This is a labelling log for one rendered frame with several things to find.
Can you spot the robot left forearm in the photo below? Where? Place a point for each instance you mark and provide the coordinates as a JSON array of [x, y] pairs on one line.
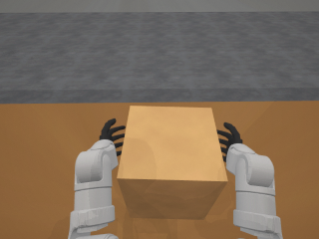
[[93, 208]]

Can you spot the carton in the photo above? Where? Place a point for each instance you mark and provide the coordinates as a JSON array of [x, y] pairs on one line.
[[171, 164]]

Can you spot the left robot hand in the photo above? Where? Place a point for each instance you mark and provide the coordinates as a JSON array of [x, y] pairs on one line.
[[106, 133]]

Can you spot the right robot hand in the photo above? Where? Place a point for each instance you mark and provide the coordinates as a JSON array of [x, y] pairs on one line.
[[233, 138]]

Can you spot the robot right forearm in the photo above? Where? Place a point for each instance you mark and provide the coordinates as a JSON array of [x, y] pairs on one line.
[[255, 206]]

